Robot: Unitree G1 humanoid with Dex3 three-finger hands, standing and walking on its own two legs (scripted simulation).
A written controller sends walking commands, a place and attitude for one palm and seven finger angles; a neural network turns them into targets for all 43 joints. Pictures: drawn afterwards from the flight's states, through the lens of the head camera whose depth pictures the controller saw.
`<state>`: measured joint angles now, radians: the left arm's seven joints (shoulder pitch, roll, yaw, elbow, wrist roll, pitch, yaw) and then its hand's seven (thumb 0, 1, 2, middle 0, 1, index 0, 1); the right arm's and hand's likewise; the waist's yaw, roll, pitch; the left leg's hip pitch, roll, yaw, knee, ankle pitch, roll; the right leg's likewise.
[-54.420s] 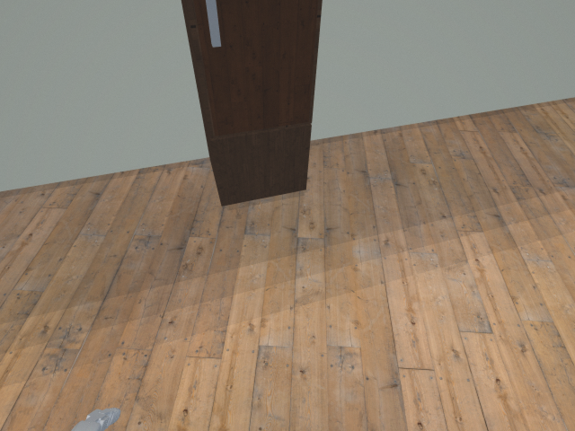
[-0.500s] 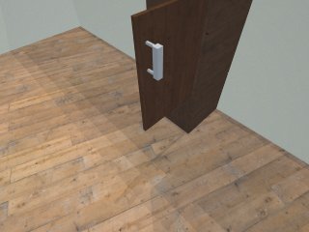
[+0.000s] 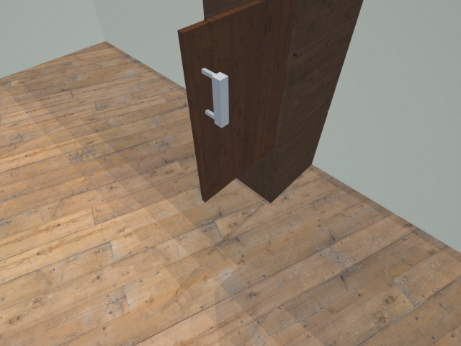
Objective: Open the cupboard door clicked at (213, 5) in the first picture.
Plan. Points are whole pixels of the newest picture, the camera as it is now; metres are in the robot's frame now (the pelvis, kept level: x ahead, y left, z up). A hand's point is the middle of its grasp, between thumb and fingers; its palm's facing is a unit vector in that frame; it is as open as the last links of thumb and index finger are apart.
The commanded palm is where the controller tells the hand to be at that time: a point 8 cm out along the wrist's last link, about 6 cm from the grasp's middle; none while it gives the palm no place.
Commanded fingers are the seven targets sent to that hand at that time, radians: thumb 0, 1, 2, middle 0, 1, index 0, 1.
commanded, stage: look to check the result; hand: left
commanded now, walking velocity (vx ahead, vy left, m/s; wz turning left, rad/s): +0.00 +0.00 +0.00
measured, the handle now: (214, 97) +0.64 +0.07 +0.08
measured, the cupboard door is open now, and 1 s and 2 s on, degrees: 90 90 90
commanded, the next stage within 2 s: stand and wait in 0.50 s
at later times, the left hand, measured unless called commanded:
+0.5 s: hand out of the picture +0.03 +0.16 -0.17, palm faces +0.02 -0.98 -0.22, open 7.4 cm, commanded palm none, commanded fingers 0.00 0.90 0.90 -0.20 -0.30 -0.20 -0.30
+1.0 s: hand out of the picture +0.05 +0.16 -0.17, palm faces +0.02 -0.97 -0.24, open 7.4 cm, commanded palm none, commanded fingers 0.00 0.90 0.90 -0.20 -0.30 -0.20 -0.30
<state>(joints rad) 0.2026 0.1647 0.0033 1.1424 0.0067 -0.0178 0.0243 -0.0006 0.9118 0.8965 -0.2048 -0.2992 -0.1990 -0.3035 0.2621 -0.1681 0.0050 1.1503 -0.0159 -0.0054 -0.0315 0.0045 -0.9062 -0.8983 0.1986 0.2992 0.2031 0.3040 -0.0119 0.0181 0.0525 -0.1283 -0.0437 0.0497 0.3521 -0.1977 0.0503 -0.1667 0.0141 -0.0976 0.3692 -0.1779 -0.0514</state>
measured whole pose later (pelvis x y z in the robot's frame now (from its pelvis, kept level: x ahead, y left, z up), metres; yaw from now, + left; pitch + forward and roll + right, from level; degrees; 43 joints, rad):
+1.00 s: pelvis +0.03 -0.03 +0.00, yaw +0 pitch -2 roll +0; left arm 0.21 0.19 0.01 1.15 0.00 -0.02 0.03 0.00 0.90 0.90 -0.20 -0.30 -0.20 -0.30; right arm 0.24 -0.19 0.00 1.16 -0.01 0.00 -0.04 0.00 -0.91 -0.90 0.20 0.30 0.20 0.30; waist -0.01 0.02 0.06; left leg -0.08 0.00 0.03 0.34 -0.23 0.00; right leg -0.10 0.06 -0.11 0.32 -0.20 -0.09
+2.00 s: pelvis +0.03 -0.02 +0.00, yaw +0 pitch -1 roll +0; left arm 0.18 0.22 0.01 1.14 0.00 -0.03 0.02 0.00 0.90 0.90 -0.20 -0.30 -0.20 -0.30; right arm 0.20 -0.23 0.00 1.14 -0.01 -0.01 -0.04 0.00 -0.91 -0.90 0.20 0.30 0.20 0.30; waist 0.00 0.01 0.06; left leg -0.06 -0.01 0.04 0.31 -0.22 0.01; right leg -0.09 0.05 -0.10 0.31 -0.20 -0.08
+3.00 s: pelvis +0.01 -0.06 +0.00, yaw -23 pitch +2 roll +2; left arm 0.21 0.19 0.07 0.94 0.03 0.02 0.00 0.00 0.90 0.90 -0.21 -0.30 -0.20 -0.30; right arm 0.04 -0.23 -0.07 0.90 0.00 0.05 -0.03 0.01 -0.91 -0.90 0.20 0.30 0.20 0.30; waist 0.04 -0.01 0.13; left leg -0.44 0.04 -0.02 0.94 -0.42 -0.07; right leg -0.28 0.07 0.11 0.47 -0.21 -0.06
